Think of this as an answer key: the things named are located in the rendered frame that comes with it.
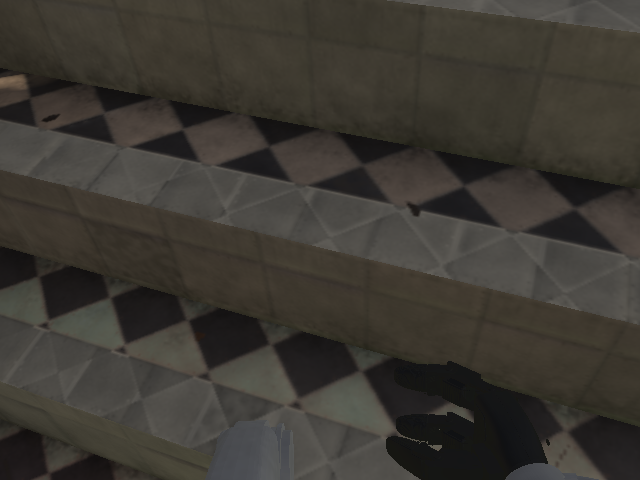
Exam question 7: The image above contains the robot right hand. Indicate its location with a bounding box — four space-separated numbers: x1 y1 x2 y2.
386 361 550 480

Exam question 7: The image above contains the robot left thigh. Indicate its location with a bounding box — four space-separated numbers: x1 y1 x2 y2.
205 420 294 480

